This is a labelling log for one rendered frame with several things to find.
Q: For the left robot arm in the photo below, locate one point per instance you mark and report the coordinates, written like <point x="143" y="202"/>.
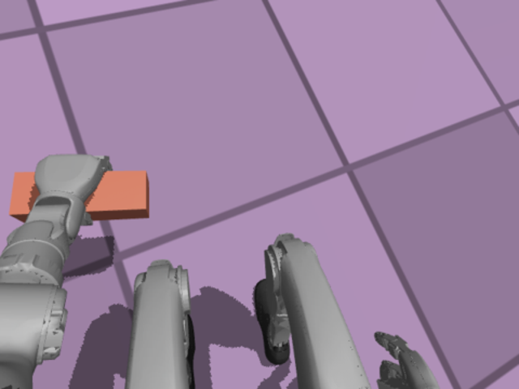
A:
<point x="32" y="301"/>

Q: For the carton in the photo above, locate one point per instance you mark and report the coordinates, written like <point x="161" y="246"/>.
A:
<point x="120" y="195"/>

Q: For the right robot hand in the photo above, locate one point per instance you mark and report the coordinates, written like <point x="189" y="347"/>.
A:
<point x="412" y="373"/>

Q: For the left robot hand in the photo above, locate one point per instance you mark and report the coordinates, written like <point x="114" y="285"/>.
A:
<point x="77" y="174"/>

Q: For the right robot foot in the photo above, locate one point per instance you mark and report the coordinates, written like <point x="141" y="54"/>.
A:
<point x="275" y="355"/>

